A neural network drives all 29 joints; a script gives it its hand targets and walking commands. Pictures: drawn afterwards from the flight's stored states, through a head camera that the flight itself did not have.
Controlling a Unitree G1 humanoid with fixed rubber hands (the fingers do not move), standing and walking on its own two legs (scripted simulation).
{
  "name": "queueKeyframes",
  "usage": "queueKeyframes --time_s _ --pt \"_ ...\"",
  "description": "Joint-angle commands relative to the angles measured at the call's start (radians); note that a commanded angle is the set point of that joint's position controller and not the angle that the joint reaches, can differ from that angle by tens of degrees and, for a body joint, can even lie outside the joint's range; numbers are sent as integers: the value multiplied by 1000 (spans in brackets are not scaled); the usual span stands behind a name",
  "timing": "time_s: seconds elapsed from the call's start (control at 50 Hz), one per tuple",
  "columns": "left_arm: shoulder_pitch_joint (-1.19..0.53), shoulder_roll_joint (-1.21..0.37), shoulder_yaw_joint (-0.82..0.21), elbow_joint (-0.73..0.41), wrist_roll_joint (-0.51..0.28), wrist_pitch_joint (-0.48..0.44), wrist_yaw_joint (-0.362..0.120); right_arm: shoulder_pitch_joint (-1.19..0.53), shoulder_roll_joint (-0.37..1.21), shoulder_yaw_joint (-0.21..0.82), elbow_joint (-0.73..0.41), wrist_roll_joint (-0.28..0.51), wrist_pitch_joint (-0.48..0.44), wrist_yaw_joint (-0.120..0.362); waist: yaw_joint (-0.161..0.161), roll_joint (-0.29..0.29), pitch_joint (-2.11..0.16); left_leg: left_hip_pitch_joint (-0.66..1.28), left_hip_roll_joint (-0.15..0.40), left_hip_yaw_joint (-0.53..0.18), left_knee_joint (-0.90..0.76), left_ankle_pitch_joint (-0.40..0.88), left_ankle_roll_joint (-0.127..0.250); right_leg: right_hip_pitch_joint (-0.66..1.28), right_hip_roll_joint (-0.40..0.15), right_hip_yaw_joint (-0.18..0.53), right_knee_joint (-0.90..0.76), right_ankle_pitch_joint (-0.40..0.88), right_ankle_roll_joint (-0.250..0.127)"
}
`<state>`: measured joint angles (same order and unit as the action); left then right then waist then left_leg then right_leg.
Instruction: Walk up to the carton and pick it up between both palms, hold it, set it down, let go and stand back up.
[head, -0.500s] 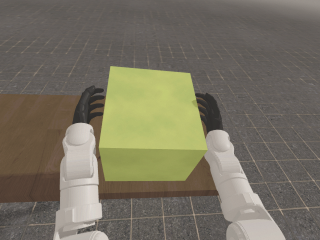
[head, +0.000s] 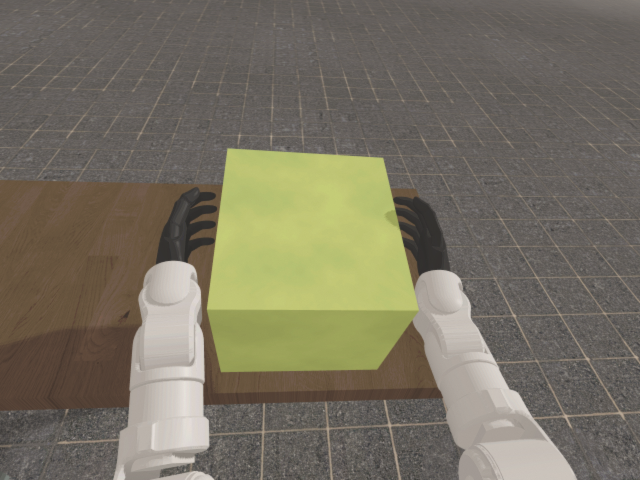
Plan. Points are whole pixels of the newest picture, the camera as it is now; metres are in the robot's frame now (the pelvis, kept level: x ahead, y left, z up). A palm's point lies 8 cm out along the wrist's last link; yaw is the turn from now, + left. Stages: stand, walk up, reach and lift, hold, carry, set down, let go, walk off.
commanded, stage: set down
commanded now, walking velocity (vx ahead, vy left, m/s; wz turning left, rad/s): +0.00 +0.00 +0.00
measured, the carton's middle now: (304, 262) +0.40 +0.01 +0.07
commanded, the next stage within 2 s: none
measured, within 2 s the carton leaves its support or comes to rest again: neither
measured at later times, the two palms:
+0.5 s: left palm (197, 265) +0.36 +0.15 +0.11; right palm (435, 266) +0.37 -0.16 +0.10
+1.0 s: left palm (204, 267) +0.38 +0.15 +0.08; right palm (432, 265) +0.38 -0.16 +0.09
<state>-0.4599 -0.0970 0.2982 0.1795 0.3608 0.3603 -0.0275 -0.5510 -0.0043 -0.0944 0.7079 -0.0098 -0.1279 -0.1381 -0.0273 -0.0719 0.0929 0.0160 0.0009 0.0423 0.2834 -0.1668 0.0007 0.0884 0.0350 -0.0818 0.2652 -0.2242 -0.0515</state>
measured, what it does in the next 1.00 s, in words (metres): stands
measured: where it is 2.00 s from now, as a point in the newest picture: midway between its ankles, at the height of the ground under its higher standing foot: outside the picture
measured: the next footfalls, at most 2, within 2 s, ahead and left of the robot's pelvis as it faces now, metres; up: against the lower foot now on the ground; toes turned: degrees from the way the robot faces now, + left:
none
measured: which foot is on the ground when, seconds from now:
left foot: down 0.00-1.00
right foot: down 0.00-1.00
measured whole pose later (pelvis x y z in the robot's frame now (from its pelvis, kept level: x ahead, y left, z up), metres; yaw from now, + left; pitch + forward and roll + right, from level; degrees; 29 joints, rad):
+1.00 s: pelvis -0.01 +0.00 +0.00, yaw -2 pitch +2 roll +1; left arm -0.66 -0.10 0.47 0.72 0.37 0.05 0.02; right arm -0.72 0.03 -0.49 0.98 -0.30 -0.23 -0.02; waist 0.02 -0.03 0.00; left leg -0.17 0.02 0.07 0.28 -0.13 0.00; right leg -0.13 0.05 -0.05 0.29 -0.19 -0.06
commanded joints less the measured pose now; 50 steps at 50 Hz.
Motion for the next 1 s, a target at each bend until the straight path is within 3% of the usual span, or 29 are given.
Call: queueKeyframes --time_s 0.0,0.02,0.04,0.06,0.1,0.18,0.2,0.24,0.3,0.34,0.4,0.46,0.5,0.52,0.56,0.6,0.62,0.66,0.72,0.78,0.8,0.82,0.86,0.92,0.98 --pt "-463 -411 -394 -62 -83 -58 -106 -602 414 282 -283 -23 -108 94 0 55 -397 138 1 9 27 323 -3 20 -46 -9 27 577 98" --pt "-448 -393 -393 -46 -92 -60 -102 -606 388 273 -288 -32 -113 98 -9 51 -428 172 10 6 38 356 -3 2 -35 -18 38 589 107" --pt "-456 -393 -415 -84 -104 -70 -97 -598 388 295 -298 -21 -120 96 0 49 -447 146 7 9 48 355 -4 26 -39 -13 40 620 104" --pt "-479 -408 -403 -43 -108 -80 -94 -626 402 303 -316 -33 -128 95 6 40 -474 130 3 11 44 341 -1 25 -42 -9 46 628 105" --pt "-483 -426 -422 -52 -109 -97 -88 -593 416 294 -262 -44 -126 100 -4 55 -480 132 6 8 46 382 -7 14 -42 2 50 668 100" --pt "-484 -426 -406 20 -94 -112 -72 -595 387 239 -195 -59 -131 121 2 82 -471 195 24 6 64 414 -19 -64 -24 -16 26 558 90" --pt "-479 -428 -392 45 -88 -114 -73 -599 376 228 -175 -71 -131 123 14 78 -458 183 21 15 53 384 -16 -55 -26 -27 21 537 94" --pt "-503 -433 -376 69 -87 -116 -67 -602 385 210 -140 -70 -127 128 6 71 -464 162 17 24 49 357 -13 -62 -23 -19 24 545 91" --pt "-523 -422 -354 91 -92 -140 -61 -606 405 179 -82 -84 -126 132 19 48 -474 122 19 27 41 360 -8 -48 -28 -6 33 580 89" --pt "-560 -432 -314 149 -77 -162 -60 -649 416 173 -81 -100 -132 137 35 49 -471 77 15 32 26 293 3 -14 -41 -2 35 568 97" --pt "-598 -456 -320 201 -71 -201 -38 -667 438 156 -44 -118 -146 160 49 61 -500 81 20 37 30 313 -3 -60 -24 -5 36 535 96" --pt "-622 -454 -312 228 -79 -242 -22 -693 457 139 -10 -124 -158 173 73 65 -552 71 25 40 45 355 -8 -59 -30 -7 51 594 98" --pt "-670 -459 -286 266 -71 -267 -15 -694 457 109 43 -143 -156 176 52 68 -556 51 31 34 41 323 -6 -62 -28 -1 42 560 91" --pt "-688 -453 -279 264 -65 -284 -16 -670 476 86 90 -147 -149 178 62 66 -539 14 27 45 34 288 -4 -60 -41 10 39 558 95" --pt "-719 -445 -232 311 -45 -298 -20 -669 491 29 112 -192 -137 185 47 48 -498 -32 16 48 5 195 10 -43 -45 6 29 483 99" --pt "-768 -429 -193 348 -36 -308 -19 -702 481 -17 121 -217 -132 195 52 44 -500 -36 23 58 -12 126 19 -76 -36 0 13 380 98" --pt "-771 -424 -169 354 -28 -316 -21 -699 498 -34 136 -228 -128 196 70 45 -496 -63 21 68 -19 98 28 -59 -54 17 12 363 99" --pt "-788 -415 -168 352 -35 -330 -16 -687 476 -91 153 -256 -133 206 41 62 -515 -37 19 64 -13 130 13 -59 -39 -2 23 373 96" --pt "-801 -432 -153 395 -29 -345 -9 -724 477 -103 164 -283 -148 213 52 61 -574 0 31 69 -3 204 11 -79 -34 -5 32 418 96" --pt "-768 -420 -124 435 -13 -351 -16 -667 493 -134 213 -311 -137 215 39 20 -533 -27 25 76 -5 176 17 -64 -35 0 24 435 95" --pt "-780 -404 -103 450 -18 -354 -19 -681 488 -138 218 -315 -132 218 52 21 -539 -53 29 75 -18 149 24 -60 -47 7 27 408 102" --pt "-782 -415 -102 449 -7 -353 -18 -688 484 -170 224 -323 -129 220 34 31 -524 -55 21 77 -12 147 16 -65 -40 0 29 404 103" --pt "-761 -418 -104 444 4 -357 -11 -686 492 -170 219 -326 -135 227 53 53 -525 -35 29 83 -14 190 9 -86 -41 2 27 423 98" --pt "-771 -441 -122 450 -10 -374 -10 -686 503 -147 201 -335 -154 228 47 36 -579 -36 27 66 15 259 8 -50 -49 17 54 550 102" --pt "-768 -453 -135 446 -9 -397 2 -682 501 -132 217 -322 -171 232 40 55 -610 1 34 62 42 335 -8 -100 -34 5 60 554 93"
